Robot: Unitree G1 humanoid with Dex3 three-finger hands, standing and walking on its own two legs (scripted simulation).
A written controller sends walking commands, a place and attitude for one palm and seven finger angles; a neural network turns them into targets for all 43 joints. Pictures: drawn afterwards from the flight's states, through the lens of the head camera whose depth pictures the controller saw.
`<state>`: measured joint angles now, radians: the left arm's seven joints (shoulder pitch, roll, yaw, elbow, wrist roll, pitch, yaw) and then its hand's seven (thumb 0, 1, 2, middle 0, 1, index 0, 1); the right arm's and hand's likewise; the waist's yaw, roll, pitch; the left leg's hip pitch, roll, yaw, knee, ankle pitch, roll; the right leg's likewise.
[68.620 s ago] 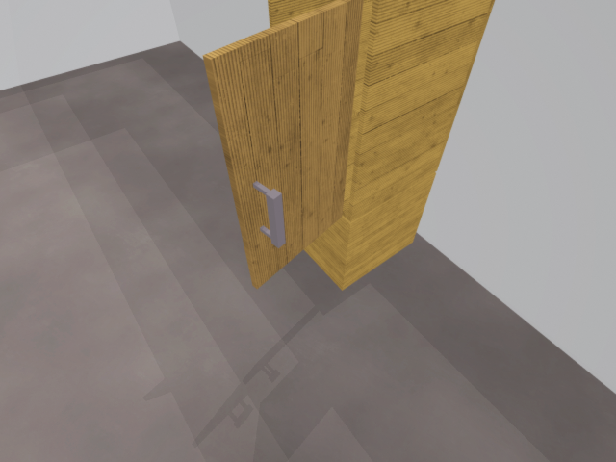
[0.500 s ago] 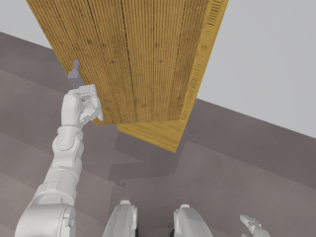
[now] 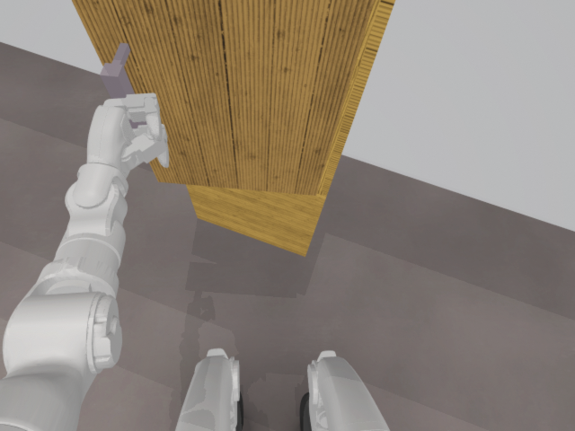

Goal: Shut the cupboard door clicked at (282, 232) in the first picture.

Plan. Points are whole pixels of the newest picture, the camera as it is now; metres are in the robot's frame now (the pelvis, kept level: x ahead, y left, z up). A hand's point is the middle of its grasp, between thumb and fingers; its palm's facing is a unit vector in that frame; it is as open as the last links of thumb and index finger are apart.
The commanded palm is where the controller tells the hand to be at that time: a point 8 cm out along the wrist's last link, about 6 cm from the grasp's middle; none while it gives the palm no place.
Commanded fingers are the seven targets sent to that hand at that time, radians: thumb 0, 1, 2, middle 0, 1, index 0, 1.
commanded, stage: push the door shut along its arc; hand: left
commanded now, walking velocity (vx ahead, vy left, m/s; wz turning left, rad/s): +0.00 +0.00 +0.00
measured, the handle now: (135, 101) +0.57 +0.20 +0.06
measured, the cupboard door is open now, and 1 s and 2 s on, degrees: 16 3 0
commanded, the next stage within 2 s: pull the fist back off the door in 1.00 s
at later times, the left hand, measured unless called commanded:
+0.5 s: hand (208, 102) +0.56 +0.09 +0.06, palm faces -0.27 -0.96 -0.04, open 3.1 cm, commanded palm +0.56 +0.14 +0.06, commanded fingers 0.00 0.90 0.90 -1.30 -1.50 -1.30 -1.50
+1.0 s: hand (210, 88) +0.59 +0.09 +0.06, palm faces -0.34 -0.94 -0.05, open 2.9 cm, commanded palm +0.62 +0.08 +0.06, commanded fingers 0.00 0.90 0.90 -1.30 -1.50 -1.30 -1.50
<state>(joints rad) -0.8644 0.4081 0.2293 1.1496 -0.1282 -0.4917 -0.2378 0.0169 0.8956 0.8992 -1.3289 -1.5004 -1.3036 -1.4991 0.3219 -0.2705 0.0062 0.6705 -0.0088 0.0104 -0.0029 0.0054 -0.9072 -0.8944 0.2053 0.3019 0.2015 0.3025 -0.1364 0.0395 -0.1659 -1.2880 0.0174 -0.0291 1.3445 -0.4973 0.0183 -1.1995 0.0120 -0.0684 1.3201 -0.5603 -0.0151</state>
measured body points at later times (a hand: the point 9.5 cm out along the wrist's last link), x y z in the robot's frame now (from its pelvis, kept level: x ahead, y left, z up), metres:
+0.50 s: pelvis +0.00 +0.01 -0.02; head +0.17 +0.02 +0.40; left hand +0.57 +0.15 +0.07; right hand -0.01 -0.26 -0.12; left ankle +0.06 +0.11 -0.60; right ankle +0.03 -0.12 -0.60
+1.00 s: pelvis -0.01 +0.00 -0.04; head +0.19 +0.03 +0.37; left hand +0.60 +0.14 +0.07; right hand -0.03 -0.27 -0.13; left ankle +0.06 +0.11 -0.60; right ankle +0.03 -0.12 -0.60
